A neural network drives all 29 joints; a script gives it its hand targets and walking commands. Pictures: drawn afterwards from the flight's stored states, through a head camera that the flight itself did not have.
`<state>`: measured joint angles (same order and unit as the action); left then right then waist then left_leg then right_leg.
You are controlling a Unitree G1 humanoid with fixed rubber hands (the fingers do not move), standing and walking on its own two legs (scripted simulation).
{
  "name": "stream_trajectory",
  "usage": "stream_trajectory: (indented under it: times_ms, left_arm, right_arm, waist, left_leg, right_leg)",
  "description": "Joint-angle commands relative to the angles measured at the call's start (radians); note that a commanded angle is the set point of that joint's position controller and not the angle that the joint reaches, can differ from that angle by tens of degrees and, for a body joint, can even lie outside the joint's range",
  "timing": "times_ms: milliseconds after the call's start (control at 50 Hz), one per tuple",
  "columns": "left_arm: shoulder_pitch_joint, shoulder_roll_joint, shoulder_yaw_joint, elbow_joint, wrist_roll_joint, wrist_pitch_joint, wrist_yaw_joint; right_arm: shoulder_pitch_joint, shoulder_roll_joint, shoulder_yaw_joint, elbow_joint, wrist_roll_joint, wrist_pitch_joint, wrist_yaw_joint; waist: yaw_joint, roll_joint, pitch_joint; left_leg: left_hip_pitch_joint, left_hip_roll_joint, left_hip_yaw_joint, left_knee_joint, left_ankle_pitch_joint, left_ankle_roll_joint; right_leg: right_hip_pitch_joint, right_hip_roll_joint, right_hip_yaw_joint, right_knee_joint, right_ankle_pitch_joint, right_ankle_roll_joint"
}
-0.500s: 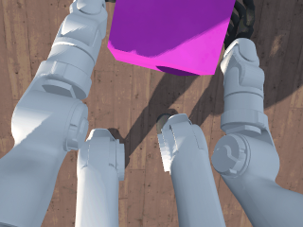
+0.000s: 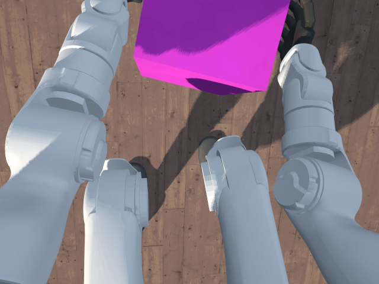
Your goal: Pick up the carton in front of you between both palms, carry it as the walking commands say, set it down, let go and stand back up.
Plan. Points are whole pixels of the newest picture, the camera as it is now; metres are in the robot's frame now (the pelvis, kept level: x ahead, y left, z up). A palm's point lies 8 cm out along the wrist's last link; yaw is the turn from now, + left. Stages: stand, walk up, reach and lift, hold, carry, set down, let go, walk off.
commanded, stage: set down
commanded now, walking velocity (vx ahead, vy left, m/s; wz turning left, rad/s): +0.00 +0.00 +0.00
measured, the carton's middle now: (201, 31) +0.52 -0.11 -0.26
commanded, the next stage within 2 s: let go in 1.76 s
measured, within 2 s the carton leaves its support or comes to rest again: neither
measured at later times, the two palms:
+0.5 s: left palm out of the picture +0.57 +0.04 -0.19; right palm (293, 46) +0.46 -0.26 -0.18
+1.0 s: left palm out of the picture +0.59 +0.05 -0.10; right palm (348, 37) +0.46 -0.30 -0.11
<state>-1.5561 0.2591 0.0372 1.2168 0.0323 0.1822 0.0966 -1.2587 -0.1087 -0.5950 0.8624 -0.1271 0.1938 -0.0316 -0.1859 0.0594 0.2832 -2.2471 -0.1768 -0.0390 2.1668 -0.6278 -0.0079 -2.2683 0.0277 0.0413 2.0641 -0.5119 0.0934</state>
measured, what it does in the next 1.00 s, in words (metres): stands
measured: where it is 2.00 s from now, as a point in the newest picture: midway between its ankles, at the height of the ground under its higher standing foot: (175, 196)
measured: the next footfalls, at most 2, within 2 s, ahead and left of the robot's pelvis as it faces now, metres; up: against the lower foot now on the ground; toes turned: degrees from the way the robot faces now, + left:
none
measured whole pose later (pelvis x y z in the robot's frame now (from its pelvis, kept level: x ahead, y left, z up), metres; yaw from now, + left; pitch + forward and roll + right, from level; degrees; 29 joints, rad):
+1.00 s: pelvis -0.01 -0.01 +0.02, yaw -2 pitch +38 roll -2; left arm -1.50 0.45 -0.06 1.04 -0.13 0.21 0.07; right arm -1.22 -0.22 -0.32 0.83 0.20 0.14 -0.15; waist -0.19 0.03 0.27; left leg -2.15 -0.05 -0.03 2.11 -0.63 0.00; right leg -2.21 0.02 -0.01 2.00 -0.46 0.02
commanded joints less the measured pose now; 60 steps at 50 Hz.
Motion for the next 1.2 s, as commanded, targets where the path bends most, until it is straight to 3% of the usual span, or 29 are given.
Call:
stream_trajectory:
  times_ms: [0,240,360,420,480,540,660,800,880,960,1040,1100,1180]
  left_arm:
    - [-0.379,-0.714,-0.113,-0.114,-0.038,-0.050,-0.187]
    - [-0.330,-0.563,-0.038,-0.038,0.028,-0.037,-0.201]
    - [-0.341,-0.464,-0.043,-0.056,0.039,-0.044,-0.185]
    - [-0.304,-0.201,-0.034,-0.074,0.018,-0.061,-0.133]
    - [-0.284,0.165,-0.049,-0.086,-0.027,-0.082,-0.039]
    - [-0.331,0.203,-0.115,-0.090,-0.103,-0.089,-0.019]
    - [-0.349,0.178,-0.221,-0.173,-0.219,-0.099,-0.029]
    - [-0.337,0.277,-0.179,-0.306,-0.201,-0.057,-0.012]
    - [-0.311,0.284,-0.123,-0.364,-0.177,-0.004,-0.011]
    - [-0.252,0.278,-0.054,-0.252,-0.145,0.025,-0.029]
    - [-0.187,0.265,0.002,-0.157,-0.102,0.010,-0.059]
    - [-0.167,0.263,0.031,-0.135,-0.072,-0.001,-0.069]
    - [-0.175,0.255,0.036,-0.180,-0.054,-0.001,-0.074]
  right_arm:
    - [-0.585,0.559,0.299,-0.047,0.057,-0.032,0.208]
    - [-0.515,0.438,0.195,0.030,0.005,-0.026,0.194]
    - [-0.452,0.361,0.133,0.081,-0.008,-0.046,0.173]
    - [-0.320,0.123,0.045,0.138,-0.015,-0.085,0.111]
    - [-0.200,-0.223,-0.009,0.174,0.034,-0.152,0.000]
    - [-0.236,-0.287,0.045,0.184,0.119,-0.197,-0.043]
    - [-0.254,-0.302,0.177,0.152,0.286,-0.216,-0.041]
    - [-0.199,-0.334,0.235,-0.015,0.360,-0.169,-0.085]
    - [-0.155,-0.306,0.256,-0.148,0.353,-0.103,-0.119]
    - [-0.156,-0.239,0.258,-0.146,0.320,-0.058,-0.128]
    - [-0.138,-0.185,0.252,-0.135,0.278,-0.054,-0.121]
    - [-0.111,-0.166,0.238,-0.139,0.253,-0.054,-0.113]
    - [-0.071,-0.171,0.213,-0.174,0.235,-0.047,-0.104]
  waist:
    - [-0.096,0.125,-0.915]
    - [-0.058,0.127,-0.767]
    - [-0.066,0.125,-0.769]
    - [-0.092,0.123,-0.794]
    - [-0.116,0.114,-0.848]
    - [-0.132,0.139,-0.908]
    - [-0.138,0.178,-1.042]
    - [-0.120,0.170,-1.344]
    - [-0.105,0.142,-1.427]
    - [-0.074,0.070,-1.241]
    - [-0.059,0.015,-1.160]
    - [-0.057,0.014,-1.171]
    - [-0.076,0.065,-1.250]
  left_leg:
    - [0.320,0.009,0.015,-0.206,0.267,0.020]
    - [0.268,0.024,0.005,-0.208,0.184,0.027]
    - [0.314,0.048,-0.003,-0.208,0.196,0.015]
    - [0.359,0.076,-0.006,-0.200,0.210,-0.003]
    - [0.404,0.103,-0.028,-0.190,0.238,-0.018]
    - [0.447,0.118,-0.044,-0.165,0.294,-0.024]
    - [0.529,0.135,-0.040,-0.126,0.353,-0.026]
    - [0.652,0.112,0.048,-0.139,0.278,-0.010]
    - [0.660,0.095,0.082,-0.200,0.190,0.008]
    - [0.517,0.088,0.081,-0.279,0.085,0.028]
    - [0.418,0.085,0.073,-0.355,0.076,0.036]
    - [0.422,0.082,0.071,-0.409,0.093,0.033]
    - [0.529,0.076,0.069,-0.472,0.133,0.021]
  right_leg:
    - [0.457,0.044,-0.121,-0.082,0.345,-0.051]
    - [0.376,0.037,-0.107,-0.073,0.238,-0.062]
    - [0.386,0.025,-0.114,-0.063,0.245,-0.049]
    - [0.419,0.004,-0.122,-0.055,0.266,-0.036]
    - [0.460,-0.016,-0.124,-0.056,0.304,-0.028]
    - [0.461,-0.027,-0.120,-0.048,0.363,-0.036]
    - [0.524,-0.039,-0.107,-0.050,0.462,-0.050]
    - [0.790,-0.012,-0.118,-0.108,0.499,-0.047]
    - [0.895,0.008,-0.126,-0.184,0.456,-0.055]
    - [0.843,0.014,-0.117,-0.253,0.351,-0.045]
    - [0.833,0.015,-0.112,-0.302,0.335,-0.028]
    - [0.838,0.018,-0.117,-0.342,0.345,-0.020]
    - [0.842,0.022,-0.131,-0.402,0.373,-0.021]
